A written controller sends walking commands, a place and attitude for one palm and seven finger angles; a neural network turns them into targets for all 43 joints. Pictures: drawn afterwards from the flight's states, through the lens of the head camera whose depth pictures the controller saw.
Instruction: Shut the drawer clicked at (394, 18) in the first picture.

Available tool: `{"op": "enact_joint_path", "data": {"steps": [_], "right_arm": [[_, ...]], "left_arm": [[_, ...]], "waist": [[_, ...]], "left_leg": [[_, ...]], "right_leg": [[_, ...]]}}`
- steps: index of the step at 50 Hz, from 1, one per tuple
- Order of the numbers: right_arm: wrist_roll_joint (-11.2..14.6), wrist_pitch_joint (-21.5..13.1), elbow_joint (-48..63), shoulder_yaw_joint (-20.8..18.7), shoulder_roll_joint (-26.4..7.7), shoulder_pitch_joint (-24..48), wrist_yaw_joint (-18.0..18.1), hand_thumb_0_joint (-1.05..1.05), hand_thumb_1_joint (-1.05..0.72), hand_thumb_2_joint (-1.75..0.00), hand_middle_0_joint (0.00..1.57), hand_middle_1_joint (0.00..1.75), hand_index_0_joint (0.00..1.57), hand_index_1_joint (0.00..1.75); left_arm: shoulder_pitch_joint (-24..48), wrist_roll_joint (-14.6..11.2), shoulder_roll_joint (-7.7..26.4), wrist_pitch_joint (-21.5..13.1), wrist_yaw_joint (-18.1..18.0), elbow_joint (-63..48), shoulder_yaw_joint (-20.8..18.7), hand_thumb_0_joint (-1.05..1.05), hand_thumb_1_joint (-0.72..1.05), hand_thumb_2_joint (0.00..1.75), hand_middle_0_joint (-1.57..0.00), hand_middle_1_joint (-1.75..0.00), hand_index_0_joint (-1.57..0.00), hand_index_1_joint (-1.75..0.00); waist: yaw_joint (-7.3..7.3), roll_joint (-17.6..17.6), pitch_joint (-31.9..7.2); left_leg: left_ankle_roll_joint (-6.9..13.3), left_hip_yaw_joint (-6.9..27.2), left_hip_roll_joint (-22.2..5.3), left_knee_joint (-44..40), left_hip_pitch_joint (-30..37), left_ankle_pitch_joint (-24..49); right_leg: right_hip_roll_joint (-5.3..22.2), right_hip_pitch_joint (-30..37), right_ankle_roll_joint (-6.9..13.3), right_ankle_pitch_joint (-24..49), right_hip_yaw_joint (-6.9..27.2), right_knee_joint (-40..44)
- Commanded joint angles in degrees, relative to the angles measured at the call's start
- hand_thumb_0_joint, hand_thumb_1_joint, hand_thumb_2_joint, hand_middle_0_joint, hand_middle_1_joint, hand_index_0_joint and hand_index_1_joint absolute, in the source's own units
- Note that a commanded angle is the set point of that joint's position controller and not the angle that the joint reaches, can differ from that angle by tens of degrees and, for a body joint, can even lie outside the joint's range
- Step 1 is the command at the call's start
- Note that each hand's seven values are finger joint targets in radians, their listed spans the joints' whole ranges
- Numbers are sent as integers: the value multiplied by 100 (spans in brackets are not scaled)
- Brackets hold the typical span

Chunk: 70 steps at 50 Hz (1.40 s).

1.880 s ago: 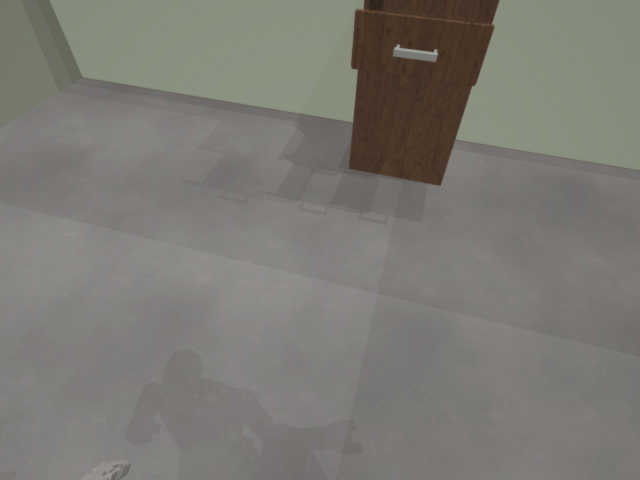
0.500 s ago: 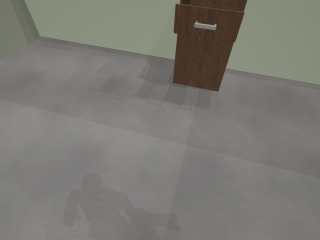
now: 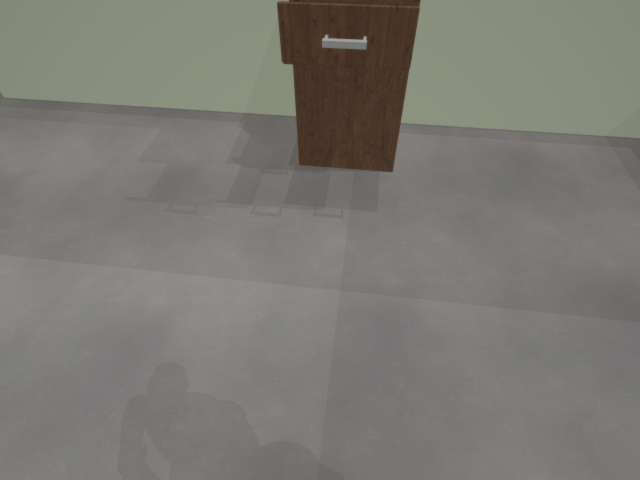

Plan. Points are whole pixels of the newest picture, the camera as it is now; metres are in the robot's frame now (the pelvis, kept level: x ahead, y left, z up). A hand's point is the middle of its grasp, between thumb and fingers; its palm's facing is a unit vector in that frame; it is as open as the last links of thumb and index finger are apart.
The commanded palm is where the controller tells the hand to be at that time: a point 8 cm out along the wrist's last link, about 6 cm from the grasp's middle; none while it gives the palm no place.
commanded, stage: walk to a spot facing it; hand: left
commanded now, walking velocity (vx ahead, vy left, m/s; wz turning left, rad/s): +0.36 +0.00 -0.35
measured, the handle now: (345, 41) +1.33 +0.01 -0.01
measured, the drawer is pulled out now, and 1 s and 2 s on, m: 0.30 0.30 0.30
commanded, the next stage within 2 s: turn to face it in 1.44 s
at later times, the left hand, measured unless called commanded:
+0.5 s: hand out of the picture +0.13 +0.17 -0.18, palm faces +0.00 -0.99 -0.15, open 7.4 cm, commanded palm none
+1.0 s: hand (285, 256) +0.57 +0.12 -0.16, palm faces -0.33 -0.93 -0.15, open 7.4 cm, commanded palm none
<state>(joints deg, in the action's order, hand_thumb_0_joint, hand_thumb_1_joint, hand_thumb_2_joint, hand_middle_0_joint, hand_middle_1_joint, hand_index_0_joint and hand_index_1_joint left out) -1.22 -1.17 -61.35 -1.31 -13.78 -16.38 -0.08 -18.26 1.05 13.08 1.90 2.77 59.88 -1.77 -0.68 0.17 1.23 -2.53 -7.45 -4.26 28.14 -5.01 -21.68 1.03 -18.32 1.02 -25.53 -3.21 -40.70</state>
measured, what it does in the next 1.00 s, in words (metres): walks ahead, turning right: left foot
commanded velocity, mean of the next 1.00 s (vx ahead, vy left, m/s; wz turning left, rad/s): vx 0.37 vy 0.00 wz -0.27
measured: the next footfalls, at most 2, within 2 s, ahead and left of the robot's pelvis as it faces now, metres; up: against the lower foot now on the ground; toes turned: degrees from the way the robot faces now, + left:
left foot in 0.52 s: +0.37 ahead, +0.09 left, +0.00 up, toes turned +0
right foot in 1.10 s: +0.58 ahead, -0.18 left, +0.00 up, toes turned -29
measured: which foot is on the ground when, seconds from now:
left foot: down 0.00-0.02, up 0.04-0.50, down 0.52-1.00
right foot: down 0.00-0.52, up 0.54-1.00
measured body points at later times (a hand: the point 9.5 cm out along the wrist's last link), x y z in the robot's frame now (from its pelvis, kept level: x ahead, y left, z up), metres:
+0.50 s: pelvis +0.20 +0.00 -0.01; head +0.23 +0.01 +0.44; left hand +0.13 +0.22 -0.16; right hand +0.30 -0.23 -0.14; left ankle +0.33 +0.10 -0.72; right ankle +0.02 -0.09 -0.73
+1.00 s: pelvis +0.43 -0.01 +0.00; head +0.45 -0.02 +0.45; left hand +0.59 +0.17 -0.15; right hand +0.25 -0.17 -0.14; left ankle +0.33 +0.09 -0.73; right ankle +0.52 -0.17 -0.69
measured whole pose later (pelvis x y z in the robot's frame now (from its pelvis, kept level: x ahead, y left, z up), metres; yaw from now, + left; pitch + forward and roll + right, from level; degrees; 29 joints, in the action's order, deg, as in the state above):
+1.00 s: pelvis +0.43 -0.01 +0.00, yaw -19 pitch -1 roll +1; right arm -1.2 -4.4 -65.6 -1.4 -7.0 -28.1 1.2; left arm -8.1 1.5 9.9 1.3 1.9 57.5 -3.7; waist 2.8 -1.5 3.3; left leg 0.5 -18.2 -1.3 17.8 4.8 -21.7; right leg 5.4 -33.0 1.3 -7.6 -6.6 -43.5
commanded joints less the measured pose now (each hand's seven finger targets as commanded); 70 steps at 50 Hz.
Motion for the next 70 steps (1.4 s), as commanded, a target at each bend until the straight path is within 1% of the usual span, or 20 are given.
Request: {"op": "enact_joint_path", "data": {"steps": [1,2,6,10,20,24,25,26,27,30,35,47,51,53,54,55,56,59,62,70], "right_arm": [[69,-148,528,-178,-612,480,38,0,-90,-90,20,30,20,30],[45,-222,848,-108,-447,940,-3,0,-90,-90,20,30,20,30],[-1,-222,607,-200,-375,933,-32,0,-90,-90,20,30,20,30],[-16,-65,490,-223,-91,525,-82,0,-90,-90,20,30,20,30],[41,-192,983,-173,164,1645,-182,0,-90,-90,20,30,20,30],[-9,-288,550,-264,-82,238,-51,0,-90,-90,20,30,20,30],[-43,-307,301,-343,-403,-672,16,0,-90,-90,20,30,20,30],[-116,-314,164,-507,-1091,-1340,67,0,-90,-90,20,30,20,30],[-49,-270,131,-507,-1228,-1573,73,0,-90,-90,20,30,20,30],[-4,-341,313,-261,-206,-351,95,0,-90,-90,20,30,20,30],[10,-494,198,-190,192,-336,130,0,-90,-90,20,30,20,30],[-24,-443,-300,-148,-57,-1601,183,0,-90,-90,20,30,20,30],[-31,-375,-388,-179,-219,-1624,183,0,-90,-90,20,30,20,30],[10,-360,-300,-206,-364,-1262,177,0,-90,-90,20,30,20,30],[69,-355,-212,-194,-280,-1217,110,0,-90,-90,20,30,20,30],[146,-408,-28,-143,128,-1471,95,0,-90,-90,20,30,20,30],[148,-376,137,-156,7,-945,111,0,-90,-90,20,30,20,30],[32,-247,147,-188,270,-452,75,0,-90,-90,20,30,20,30],[-41,-82,-4,-187,513,-873,43,0,-90,-90,20,30,20,30],[-23,-110,539,-163,361,502,-126,0,-90,-90,20,30,20,30]], "left_arm": [[-1505,90,1192,-444,-150,16,-365,0,90,90,-20,-30,-20,-30],[-1937,-6,1471,-476,-247,113,-410,0,90,90,-20,-30,-20,-30],[-944,4,774,-546,-351,-120,-257,0,90,90,-20,-30,-20,-30],[-851,20,506,-645,-351,-47,-182,0,90,90,-20,-30,-20,-30],[-1301,37,299,-673,-470,292,-138,0,90,90,-20,-30,-20,-30],[-1042,14,475,-676,-472,263,-219,0,90,90,-20,-30,-20,-30],[-1071,-25,364,-688,-457,240,-231,0,90,90,-20,-30,-20,-30],[-1486,-85,34,-652,-396,190,-217,0,90,90,-20,-30,-20,-30],[-1310,-87,-31,-682,-365,36,-166,0,90,90,-20,-30,-20,-30],[-350,32,-46,-577,-285,-64,-216,0,90,90,-20,-30,-20,-30],[-583,114,-389,-233,-202,-41,-238,0,90,90,-20,-30,-20,-30],[1551,64,-270,-242,-83,-721,-162,0,90,90,-20,-30,-20,-30],[1194,60,-139,-329,-122,-646,-185,0,90,90,-20,-30,-20,-30],[-100,100,70,-423,-155,-273,-287,0,90,90,-20,-30,-20,-30],[-913,128,497,-509,-196,-18,-409,0,90,90,-20,-30,-20,-30],[-1409,76,1132,-556,-275,92,-565,0,90,90,-20,-30,-20,-30],[-1357,-70,1223,-510,-344,93,-568,0,90,90,-20,-30,-20,-30],[-107,-59,494,-532,-378,-131,-342,0,90,90,-20,-30,-20,-30],[26,31,121,-656,-399,-79,-239,0,90,90,-20,-30,-20,-30],[-412,13,262,-705,-331,135,-207,0,90,90,-20,-30,-20,-30]], "waist": [[-767,-1740,-288],[-883,-2190,-131],[-280,-133,458],[58,-390,482],[-249,-681,681],[415,-559,-36],[764,-213,-654],[804,1330,-1483],[750,1671,-1517],[320,404,267],[-142,497,432],[432,490,873],[220,593,472],[-430,589,-223],[-778,40,-827],[-735,-1375,-1632],[-713,-829,-1484],[-128,49,88],[250,-94,225],[-16,-741,405]], "left_leg": [[238,-282,-196,2512,-2624,-274],[164,12,188,3643,-3598,-1228],[157,661,-405,4031,-3510,60],[-24,443,-363,3564,-3276,890],[140,146,-142,1431,-2931,1331],[414,-100,361,389,-770,1320],[552,343,-29,262,712,1641],[1050,2416,-1606,66,2166,1537],[1429,3796,-2460,-1043,2029,1272],[1115,2382,-1878,-1617,-277,533],[840,524,-1277,-1871,-1091,1350],[882,-298,-1336,-1635,700,3534],[865,-566,-1485,-667,935,5533],[630,-833,-1285,927,602,5861],[422,-924,-1027,2470,-562,4450],[87,-798,-7,4449,-2470,-382],[218,127,91,5376,-2949,-1066],[249,641,-605,4991,-2901,201],[151,497,-642,4198,-2389,484],[12,157,-462,1753,-2665,1150]], "right_leg": [[1122,2449,481,357,1824,2191],[2061,2507,943,930,3800,2889],[1742,1409,1246,1288,2824,2792],[1193,1015,949,2105,1653,2951],[1017,1645,807,3812,1288,2758],[770,1480,594,5458,933,1025],[562,775,452,4680,853,-166],[-209,-594,195,1691,277,-1969],[-486,-1289,188,-566,457,-3436],[382,-1671,169,652,632,-3769],[554,-1418,-41,1429,440,-3083],[435,-2063,-4,1810,-393,-211],[4,-977,324,1129,-691,307],[-239,662,484,1387,-795,835],[442,2212,768,1694,35,1073],[2197,3807,1569,2600,2927,1532],[2455,3559,1838,3076,3533,2134],[1879,1001,1208,1704,1997,2644],[1449,121,937,2043,1034,2853],[1147,797,854,2476,652,2838]]}}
